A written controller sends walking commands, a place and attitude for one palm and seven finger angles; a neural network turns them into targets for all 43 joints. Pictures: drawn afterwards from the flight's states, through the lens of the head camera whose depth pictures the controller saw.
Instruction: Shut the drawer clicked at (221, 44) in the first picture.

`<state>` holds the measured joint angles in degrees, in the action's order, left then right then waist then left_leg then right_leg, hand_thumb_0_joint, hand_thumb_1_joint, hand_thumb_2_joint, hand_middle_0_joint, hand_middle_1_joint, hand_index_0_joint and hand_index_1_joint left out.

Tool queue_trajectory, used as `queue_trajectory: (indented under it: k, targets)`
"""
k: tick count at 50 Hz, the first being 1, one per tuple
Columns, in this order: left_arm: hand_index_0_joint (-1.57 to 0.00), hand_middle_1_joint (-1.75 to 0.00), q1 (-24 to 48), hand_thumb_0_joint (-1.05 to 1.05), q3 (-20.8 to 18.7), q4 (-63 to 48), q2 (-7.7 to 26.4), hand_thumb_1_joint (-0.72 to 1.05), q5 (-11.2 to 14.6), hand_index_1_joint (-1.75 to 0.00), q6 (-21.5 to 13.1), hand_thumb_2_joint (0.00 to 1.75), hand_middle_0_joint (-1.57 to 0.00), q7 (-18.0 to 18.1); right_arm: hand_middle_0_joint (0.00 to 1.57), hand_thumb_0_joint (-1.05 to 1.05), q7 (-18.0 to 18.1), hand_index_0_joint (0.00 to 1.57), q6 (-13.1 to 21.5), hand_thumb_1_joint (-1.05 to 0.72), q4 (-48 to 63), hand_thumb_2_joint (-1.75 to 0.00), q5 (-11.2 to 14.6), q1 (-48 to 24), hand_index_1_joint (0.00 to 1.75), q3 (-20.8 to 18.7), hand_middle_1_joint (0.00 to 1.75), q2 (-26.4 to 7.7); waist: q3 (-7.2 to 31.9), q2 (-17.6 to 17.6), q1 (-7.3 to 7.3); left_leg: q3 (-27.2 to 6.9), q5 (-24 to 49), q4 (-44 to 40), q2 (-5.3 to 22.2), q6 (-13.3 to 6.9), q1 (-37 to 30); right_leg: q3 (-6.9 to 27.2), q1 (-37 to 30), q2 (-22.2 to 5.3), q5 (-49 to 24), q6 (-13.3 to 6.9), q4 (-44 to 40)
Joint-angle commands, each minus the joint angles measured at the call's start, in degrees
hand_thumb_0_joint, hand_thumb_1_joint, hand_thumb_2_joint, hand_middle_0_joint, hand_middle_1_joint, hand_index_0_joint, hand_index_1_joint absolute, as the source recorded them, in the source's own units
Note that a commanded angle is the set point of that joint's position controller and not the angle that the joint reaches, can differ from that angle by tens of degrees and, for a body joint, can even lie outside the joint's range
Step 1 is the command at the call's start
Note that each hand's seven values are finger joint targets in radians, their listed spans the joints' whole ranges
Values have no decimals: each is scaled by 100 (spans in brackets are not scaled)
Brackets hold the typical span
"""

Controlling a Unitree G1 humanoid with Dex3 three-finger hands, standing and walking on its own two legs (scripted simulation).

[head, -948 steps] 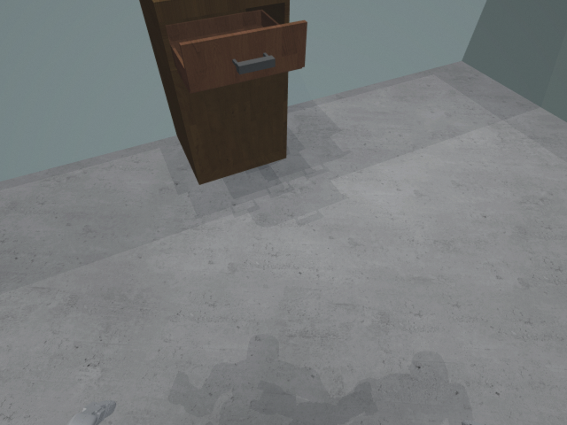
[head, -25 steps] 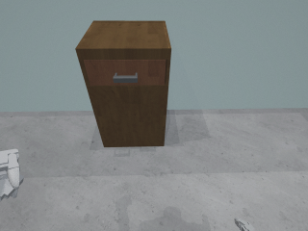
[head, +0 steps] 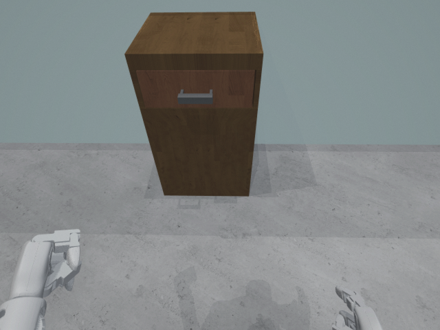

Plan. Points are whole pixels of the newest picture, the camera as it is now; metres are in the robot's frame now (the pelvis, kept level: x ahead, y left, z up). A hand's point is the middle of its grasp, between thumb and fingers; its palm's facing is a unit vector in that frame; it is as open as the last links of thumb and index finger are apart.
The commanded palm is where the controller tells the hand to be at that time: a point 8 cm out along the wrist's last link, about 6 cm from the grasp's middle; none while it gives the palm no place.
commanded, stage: let the arm hang, fingers relaxed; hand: left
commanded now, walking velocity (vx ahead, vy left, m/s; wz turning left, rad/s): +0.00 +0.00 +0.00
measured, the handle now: (196, 95) +0.93 +0.18 -0.08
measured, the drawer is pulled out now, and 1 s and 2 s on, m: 0.00 0.00 0.00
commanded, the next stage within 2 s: look to check the result in 1.02 s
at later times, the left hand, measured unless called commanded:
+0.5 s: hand out of the picture -0.02 +0.22 -0.16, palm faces +0.01 -0.95 -0.32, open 5.3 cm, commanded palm none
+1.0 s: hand out of the picture +0.10 +0.19 -0.15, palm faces -0.02 -0.96 -0.30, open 7.4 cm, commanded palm none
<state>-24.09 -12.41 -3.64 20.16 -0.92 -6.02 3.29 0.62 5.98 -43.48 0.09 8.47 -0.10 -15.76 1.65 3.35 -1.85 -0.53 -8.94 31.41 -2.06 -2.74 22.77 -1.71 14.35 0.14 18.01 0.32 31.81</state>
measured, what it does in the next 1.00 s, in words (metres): stands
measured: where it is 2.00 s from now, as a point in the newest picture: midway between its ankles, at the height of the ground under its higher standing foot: outside the picture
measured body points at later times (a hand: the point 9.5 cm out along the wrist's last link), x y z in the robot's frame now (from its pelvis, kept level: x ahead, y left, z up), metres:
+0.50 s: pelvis -0.01 -0.02 +0.01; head +0.01 -0.02 +0.46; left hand -0.02 +0.27 -0.13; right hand +0.02 -0.29 -0.14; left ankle +0.08 +0.09 -0.73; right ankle -0.01 -0.13 -0.73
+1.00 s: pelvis +0.03 -0.03 +0.02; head +0.04 -0.04 +0.46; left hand +0.11 +0.24 -0.12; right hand +0.09 -0.31 -0.13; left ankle +0.08 +0.09 -0.73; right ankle -0.01 -0.13 -0.73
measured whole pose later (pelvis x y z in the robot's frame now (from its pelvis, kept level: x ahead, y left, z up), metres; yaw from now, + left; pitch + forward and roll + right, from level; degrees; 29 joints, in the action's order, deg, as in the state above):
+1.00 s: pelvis +0.03 -0.03 +0.02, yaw +0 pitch -2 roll +0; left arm -6.7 -0.8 63.4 15.6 -1.0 -1.0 0.3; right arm 0.4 0.2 -64.1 -0.8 7.0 -0.8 -17.0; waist -3.6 0.9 0.6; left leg -1.3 -6.3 20.7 -0.6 -0.2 12.7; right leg -1.9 4.3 1.7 14.6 -2.0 20.5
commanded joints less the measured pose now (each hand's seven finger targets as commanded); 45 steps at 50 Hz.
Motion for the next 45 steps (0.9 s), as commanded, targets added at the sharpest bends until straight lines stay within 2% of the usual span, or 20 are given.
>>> queue_trajectory:
  k: [1,2,4,5,6,7,8,9,11,12,13,14,16,18,25,27,31,32,43,45]
  targets:
    - [-120,-138,72,0,570,2014,342,90,-139,-138,530,90,-120,-287,20,0,-11,20,-161,-90,278,-90,-99,-160,30,-302,30,-1089,462,-868,115,-1354,1095,-551,1078,-345,-384,317,-69,-205,-22,-218,78]
    - [-116,-134,249,0,610,2364,436,90,-149,-134,520,90,-116,-286,20,0,-24,20,-199,-90,240,-90,-104,-179,30,-290,30,-1083,487,-1276,114,-1233,994,-498,962,-263,-430,431,-109,-263,-168,-278,-149]
    - [-108,-125,616,0,665,3078,587,90,-121,-125,503,90,-108,-294,20,0,-46,20,-302,-90,58,-90,-105,-248,30,-296,30,-1093,370,-1317,165,-926,330,-293,636,-121,-567,750,100,-591,-101,-461,-641]
    - [-104,-121,809,0,717,3389,644,90,-105,-121,510,90,-104,-287,20,0,-51,20,-370,-90,-35,-90,-112,-261,30,-290,30,-1037,235,-1212,225,-778,114,-134,476,-52,-748,895,387,-754,52,-583,-861]
    - [-100,-117,1015,0,770,3669,644,90,-89,-117,531,90,-100,-278,20,0,-53,20,-437,-90,-144,-90,-129,-210,30,-278,30,-989,102,-866,305,-656,-85,-21,392,19,-951,942,660,-847,333,-665,-997]
    - [-96,-112,1154,0,806,3889,680,90,-77,-112,557,90,-96,-261,20,0,-56,20,-496,-90,-217,-90,-141,-117,30,-279,30,-1001,6,-486,364,-695,-167,-47,401,47,-1079,901,805,-796,598,-685,-1012]
    - [-92,-108,1157,0,850,4141,625,90,-60,-108,569,90,-92,-260,20,0,-53,20,-533,-90,-310,-90,-153,-103,30,-259,30,-926,-64,-78,359,-774,-283,-240,453,36,-1083,849,820,-712,721,-648,-1000]
    - [-88,-104,1097,0,888,4403,588,90,-46,-104,577,90,-88,-259,20,0,-49,20,-558,-90,-403,-90,-158,-79,30,-233,30,-891,-137,305,330,-924,-478,-575,537,12,-936,759,676,-574,804,-573,-928]
    - [-80,-95,860,0,911,4877,590,90,-28,-95,581,90,-80,-263,20,0,-21,20,-571,-90,-558,-90,-159,-99,30,-231,30,-956,-189,817,190,-1236,-1063,-1171,664,-48,-520,611,148,-363,683,-459,-779]
    - [-76,-91,753,0,897,5078,652,90,-33,-91,567,90,-76,-261,20,0,-6,20,-569,-90,-617,-90,-147,-77,30,-244,30,-1007,-115,722,121,-1291,-1053,-1217,692,-73,-445,604,-108,-345,512,-452,-810]
    - [-72,-86,698,0,871,5285,540,90,-37,-86,557,90,-72,-262,20,0,12,20,-559,-90,-712,-90,-149,-33,30,-253,30,-934,-37,675,117,-1267,-1073,-1271,695,-73,-489,579,-241,-379,423,-471,-859]
    - [-68,-82,649,0,831,5432,456,90,-41,-82,544,90,-68,-259,20,0,32,20,-557,-90,-794,-90,-158,9,30,-267,30,-912,50,818,107,-1232,-1060,-1272,683,-71,-591,571,-315,-400,354,-488,-919]
    - [-60,-73,686,0,878,5711,516,90,-8,-73,534,90,-60,-272,20,0,51,20,-565,-90,-977,-90,-136,135,30,-269,30,-915,79,736,126,-1193,-1015,-1288,674,-44,-735,576,-336,-427,322,-509,-1034]
    - [-52,-65,799,0,897,5904,522,90,-1,-65,521,90,-52,-272,20,0,65,20,-576,-90,-1120,-90,-116,258,30,-289,30,-943,-39,256,183,-1164,-872,-1263,719,-30,-904,566,-227,-458,363,-510,-1215]
    - [-24,-34,1081,0,955,6359,653,90,18,-34,506,90,-24,-253,20,0,60,20,-612,-90,-1514,-90,-109,357,30,-305,30,-1012,-527,-426,265,-893,-574,-1114,661,36,-1231,685,257,-606,750,-549,-1697]
    - [-20,-30,1115,0,955,6419,691,90,11,-30,512,90,-20,-249,20,0,49,20,-626,-90,-1581,-90,-115,338,30,-303,30,-1031,-617,-331,268,-859,-606,-1117,656,47,-1259,701,354,-623,870,-545,-1737]
    - [-20,-30,1237,0,949,6493,744,90,15,-30,514,90,-20,-241,20,0,43,20,-609,-90,-1682,-90,-129,270,30,-294,30,-1038,-599,-466,253,-898,-609,-1233,685,38,-1247,700,229,-595,795,-528,-1691]
    - [-20,-30,1206,0,954,6499,766,90,12,-30,505,90,-20,-241,20,0,38,20,-601,-90,-1690,-90,-122,211,30,-290,30,-1073,-539,-366,237,-864,-468,-1234,693,41,-1296,698,195,-603,665,-510,-1663]
    - [-20,-30,1520,0,946,6483,776,90,24,-30,418,90,-20,-201,20,0,49,20,-496,-90,-1777,-90,-111,-93,30,-241,30,-1045,-150,-359,205,-716,879,-1191,774,69,-1520,625,-510,-697,-981,-381,-1563]
    - [-20,-30,1582,0,939,6471,771,90,24,-30,417,90,-20,-196,20,0,58,20,-488,-90,-1782,-90,-112,-135,30,-233,30,-1061,-119,-229,207,-685,993,-1195,787,82,-1552,629,-597,-698,-1162,-371,-1562]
